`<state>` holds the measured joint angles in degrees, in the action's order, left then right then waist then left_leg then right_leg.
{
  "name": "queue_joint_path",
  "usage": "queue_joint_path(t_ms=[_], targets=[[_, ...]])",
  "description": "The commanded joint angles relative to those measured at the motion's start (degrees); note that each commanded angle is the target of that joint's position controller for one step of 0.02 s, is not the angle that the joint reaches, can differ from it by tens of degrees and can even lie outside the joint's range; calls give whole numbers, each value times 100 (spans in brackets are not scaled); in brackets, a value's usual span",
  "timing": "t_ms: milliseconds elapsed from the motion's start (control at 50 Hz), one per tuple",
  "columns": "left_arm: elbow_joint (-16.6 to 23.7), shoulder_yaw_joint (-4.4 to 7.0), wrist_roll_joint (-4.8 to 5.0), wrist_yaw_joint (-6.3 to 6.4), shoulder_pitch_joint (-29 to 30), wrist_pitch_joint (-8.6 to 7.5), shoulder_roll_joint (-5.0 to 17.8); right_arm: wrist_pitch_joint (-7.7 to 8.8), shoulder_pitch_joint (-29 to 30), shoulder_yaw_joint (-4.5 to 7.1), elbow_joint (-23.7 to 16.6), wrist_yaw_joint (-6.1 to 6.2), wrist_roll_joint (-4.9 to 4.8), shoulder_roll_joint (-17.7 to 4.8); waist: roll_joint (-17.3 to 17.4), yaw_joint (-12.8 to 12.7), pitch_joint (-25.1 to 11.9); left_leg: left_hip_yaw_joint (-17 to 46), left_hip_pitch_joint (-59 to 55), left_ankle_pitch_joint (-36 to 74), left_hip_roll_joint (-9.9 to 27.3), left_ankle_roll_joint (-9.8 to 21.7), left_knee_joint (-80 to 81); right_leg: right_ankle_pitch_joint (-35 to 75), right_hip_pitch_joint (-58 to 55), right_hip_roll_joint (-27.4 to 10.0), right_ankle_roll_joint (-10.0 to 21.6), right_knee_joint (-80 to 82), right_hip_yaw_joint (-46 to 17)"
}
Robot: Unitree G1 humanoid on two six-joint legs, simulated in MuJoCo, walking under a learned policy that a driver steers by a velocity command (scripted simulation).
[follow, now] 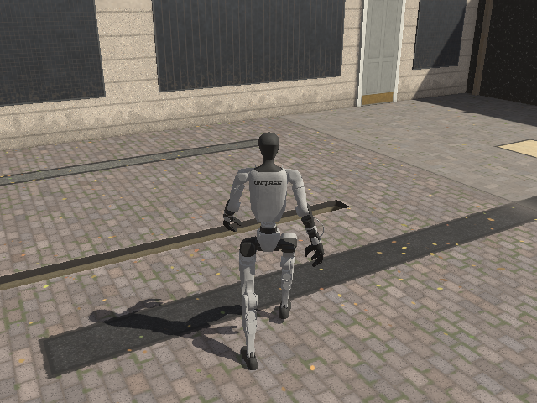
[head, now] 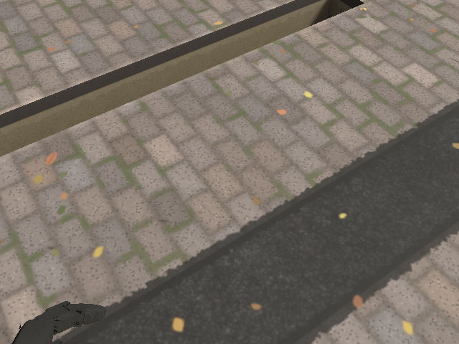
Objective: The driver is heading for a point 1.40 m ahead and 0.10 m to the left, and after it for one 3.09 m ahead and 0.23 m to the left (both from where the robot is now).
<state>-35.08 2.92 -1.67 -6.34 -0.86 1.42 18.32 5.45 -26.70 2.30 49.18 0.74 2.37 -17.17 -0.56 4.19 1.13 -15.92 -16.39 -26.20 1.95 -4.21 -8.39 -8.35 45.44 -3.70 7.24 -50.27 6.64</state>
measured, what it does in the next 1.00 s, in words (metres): walks ahead: right foot, then left foot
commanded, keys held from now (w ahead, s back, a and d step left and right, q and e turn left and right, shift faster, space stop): w+e+shift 0.18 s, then w+shift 0.04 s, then w+q+shift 0.78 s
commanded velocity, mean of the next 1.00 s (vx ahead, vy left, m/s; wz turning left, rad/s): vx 0.98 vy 0.00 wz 0.16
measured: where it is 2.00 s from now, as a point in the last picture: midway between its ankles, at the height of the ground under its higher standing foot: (172, 52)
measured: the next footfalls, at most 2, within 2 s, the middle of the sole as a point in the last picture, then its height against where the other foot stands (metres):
right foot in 0.06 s outside the picture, level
left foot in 0.54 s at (251, 254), level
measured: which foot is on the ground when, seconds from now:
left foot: down 0.00-0.08, up 0.10-0.52, down 0.54-0.96, up 0.98-1.00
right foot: up 0.00-0.04, down 0.06-0.54, up 0.56-0.92, down 0.94-1.00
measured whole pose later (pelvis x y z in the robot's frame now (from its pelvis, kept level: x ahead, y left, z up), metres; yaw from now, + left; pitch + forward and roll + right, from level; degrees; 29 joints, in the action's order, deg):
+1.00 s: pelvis +0.94 -0.19 +0.01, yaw +12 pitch +3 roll -1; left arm -34.2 -1.6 -3.0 1.0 -1.7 -5.5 15.5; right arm 3.3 -24.5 4.9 48.0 -0.4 -0.3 -20.4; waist 1.8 6.2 1.3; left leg 11.7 8.7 -26.2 -6.9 6.9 -59.2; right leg -10.5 29.2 -1.7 -2.0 -36.8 -0.9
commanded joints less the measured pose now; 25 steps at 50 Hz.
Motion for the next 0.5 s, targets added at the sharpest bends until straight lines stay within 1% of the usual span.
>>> queue_joint_path(t_ms=[20,40,60,80,100,120,140,160,180,200,220,240,260,280,300,320,340,360,380,400,420,440,460,480,500], targets=[[283,20,62,112,-323,-107,274,-70,223,255,-265,76,25,-1208,846,-830,-14,-23,894,8880,1385,762,-1795,-768,-1817,832,463,359,670],[-13,156,90,184,-1428,-141,553,-163,366,324,-344,72,30,-1410,945,-1355,-651,78,1272,9194,1504,849,-3185,-1222,-3123,1104,600,390,586],[-442,358,33,298,-2683,-179,922,-171,541,320,-447,41,20,-1404,707,-1911,-1232,161,2443,7948,1378,762,-5022,-1212,-5038,1168,763,994,40],[-490,587,115,432,-2340,-85,1507,-98,487,160,-647,-93,-48,-627,-932,-1322,-1306,279,4916,1551,192,438,-7348,-2352,-6678,58,1026,1801,-2129],[-215,655,7,408,-2221,-30,2034,90,743,52,-1324,-157,-110,-569,-1096,-1146,-2236,1431,6402,137,-431,300,-8832,-3000,-7404,-1173,1916,3051,-5403],[-302,627,33,483,-2446,-15,1755,209,1629,78,-1470,-163,-49,-824,-41,-1445,-1852,2111,6763,830,-56,398,-8637,-2683,-7056,-1060,1668,3413,-5224],[-534,575,55,551,-2399,-83,1536,264,1528,9,-1477,-137,-102,-654,137,-1091,-933,2044,6631,934,193,408,-8090,-2052,-5981,-999,1496,3570,-4769],[-582,493,49,594,-2200,-186,1263,230,1501,-43,-1449,-113,-16,-573,514,-769,-463,2057,6218,916,480,391,-7391,-1521,-4984,-726,1287,3589,-4154],[-525,430,35,643,-1871,-270,1136,119,1309,-69,-1384,-105,105,-536,550,-464,-191,2067,5795,734,561,324,-7109,-1157,-4188,-418,1237,3576,-3647],[-486,329,57,646,-1648,-332,913,-32,969,-86,-1257,-119,178,-511,512,-211,-72,2036,5498,672,665,271,-6843,-1086,-3627,-259,1204,3704,-3249],[-485,261,85,623,-1656,-418,759,-153,915,-93,-1252,-131,202,-490,400,-131,26,1979,5353,544,729,211,-6530,-934,-3201,-144,1241,3788,-3071],[-549,213,105,596,-1698,-508,650,-231,1021,-121,-1276,-157,195,-415,333,-105,186,1835,5340,646,803,181,-6116,-868,-2886,-67,1208,3971,-2790],[-620,182,120,570,-1781,-590,582,-256,1388,-166,-1399,-189,170,-340,266,-191,402,1662,5378,1091,845,179,-5575,-712,-2653,52,1120,4249,-2512],[-687,170,110,543,-1878,-651,566,-251,1760,-203,-1517,-225,105,-274,115,-312,596,1508,5464,1648,826,207,-5044,-319,-2621,169,1005,4451,-2238],[-738,164,130,507,-1978,-708,559,-231,2067,-232,-1595,-255,41,-225,62,-440,715,1434,5433,2268,814,281,-4445,221,-2677,260,844,4514,-1953],[-776,155,160,473,-2077,-766,538,-208,2271,-247,-1607,-291,-18,-196,77,-564,723,1310,5267,2883,733,384,-3905,802,-2796,345,645,4550,-1667],[-847,143,201,461,-2238,-822,538,-191,2431,-263,-1594,-327,-80,-142,92,-698,674,1125,5088,3403,607,504,-3444,1423,-3005,329,448,4662,-1480],[-929,133,222,471,-2388,-877,583,-172,2603,-276,-1619,-356,-128,-99,45,-790,638,1040,4898,3814,520,645,-3102,1935,-3247,182,339,4833,-1396],[-1014,129,212,492,-2457,-910,640,-158,2697,-263,-1606,-377,-164,-129,34,-811,634,1015,4851,4033,425,775,-2807,2345,-3641,68,226,4947,-1242],[-1101,121,182,521,-2518,-922,691,-149,2723,-243,-1552,-385,-189,-175,33,-826,570,933,4870,4082,270,886,-2572,2901,-4145,-2,108,4976,-1043],[-1159,120,134,562,-2537,-920,756,-138,2717,-221,-1508,-383,-190,-240,-69,-787,497,880,4787,3965,78,987,-2425,3755,-4580,-73,12,4846,-846],[-1192,127,92,622,-2542,-903,845,-130,2636,-179,-1439,-382,-182,-349,-184,-704,320,807,4643,3679,-204,1056,-2352,4880,-5022,-149,-115,4575,-671],[-1205,147,19,699,-2529,-861,960,-136,2462,-130,-1350,-378,-179,-469,-373,-563,78,724,4447,3296,-491,1111,-2380,6085,-5413,-263,-246,4162,-554],[-1201,170,-87,778,-2438,-789,1049,-160,2041,-74,-1211,-359,-190,-611,-575,-293,-201,678,4100,2868,-730,1179,-2465,7156,-5676,-397,-364,3479,-460],[-1161,195,-212,849,-2242,-694,1104,-195,1104,16,-907,-323,-202,-805,-673,181,-639,660,3345,2494,-946,1265,-2598,7890,-5713,-493,-451,2326,-370]])
Over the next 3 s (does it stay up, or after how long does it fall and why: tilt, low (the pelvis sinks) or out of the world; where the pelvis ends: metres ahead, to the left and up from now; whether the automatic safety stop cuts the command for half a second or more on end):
stays up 2.72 0.28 0.02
